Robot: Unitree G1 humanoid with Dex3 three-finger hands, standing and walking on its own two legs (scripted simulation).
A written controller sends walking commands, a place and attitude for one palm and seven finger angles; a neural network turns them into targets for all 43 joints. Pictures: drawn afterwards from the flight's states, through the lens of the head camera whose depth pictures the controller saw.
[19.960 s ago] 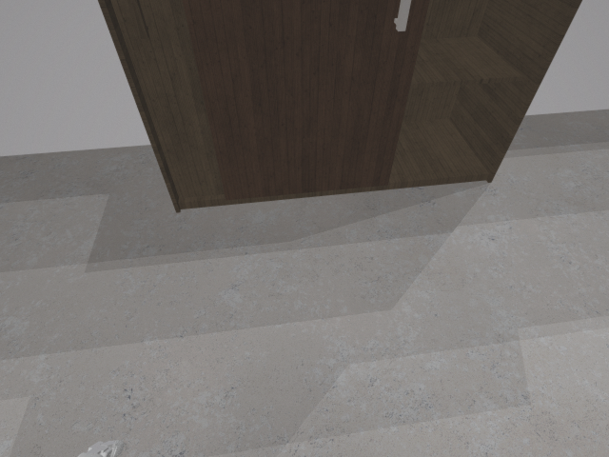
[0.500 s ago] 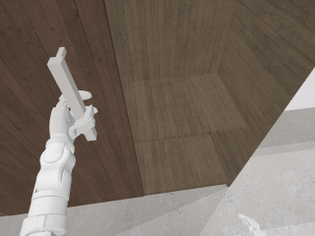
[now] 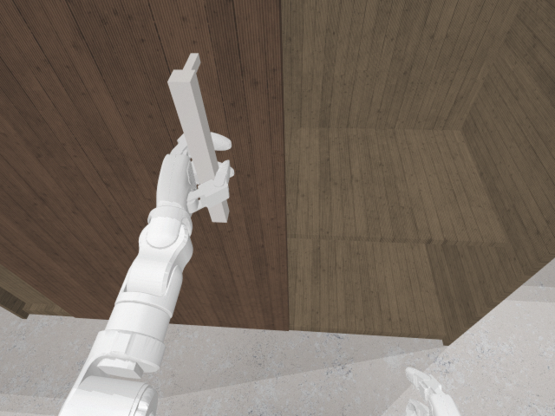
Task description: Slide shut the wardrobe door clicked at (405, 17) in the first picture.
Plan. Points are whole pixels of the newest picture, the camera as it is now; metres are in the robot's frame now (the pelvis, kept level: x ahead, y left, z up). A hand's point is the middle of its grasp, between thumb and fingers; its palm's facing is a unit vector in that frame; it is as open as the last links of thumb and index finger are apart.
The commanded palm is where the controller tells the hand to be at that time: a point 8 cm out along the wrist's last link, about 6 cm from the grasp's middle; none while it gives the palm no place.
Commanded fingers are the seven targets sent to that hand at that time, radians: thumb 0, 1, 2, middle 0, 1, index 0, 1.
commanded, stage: step sideways, sliding the door along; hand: left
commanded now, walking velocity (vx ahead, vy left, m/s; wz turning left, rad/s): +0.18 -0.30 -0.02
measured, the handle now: (208, 149) +0.44 +0.13 +0.15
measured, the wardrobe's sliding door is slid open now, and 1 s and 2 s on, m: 0.54 0.45 0.18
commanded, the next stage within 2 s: none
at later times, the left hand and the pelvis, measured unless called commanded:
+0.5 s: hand (226, 184) +0.40 +0.10 +0.13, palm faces +0.20 -0.98 -0.09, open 5.9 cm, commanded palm +0.37 +0.08 +0.13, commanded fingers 0.00 0.90 0.90 -0.45 -1.40 -0.45 -1.40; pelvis -0.02 -0.06 -0.01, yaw +5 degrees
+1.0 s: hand (290, 185) +0.40 +0.01 +0.12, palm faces +0.34 -0.93 -0.10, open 6.5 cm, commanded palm +0.37 -0.01 +0.13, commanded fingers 0.00 0.90 0.90 -0.45 -1.40 -0.45 -1.40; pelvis +0.04 -0.20 -0.01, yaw +10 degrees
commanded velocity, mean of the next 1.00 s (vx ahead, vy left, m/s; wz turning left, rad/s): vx -0.04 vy -0.28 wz -0.13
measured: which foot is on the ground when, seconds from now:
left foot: down 0.00-0.74, up 0.76-0.80, down 0.82-1.00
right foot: down 0.00-0.06, up 0.08-0.18, down 0.20-0.40, up 0.42-0.66, down 0.68-1.00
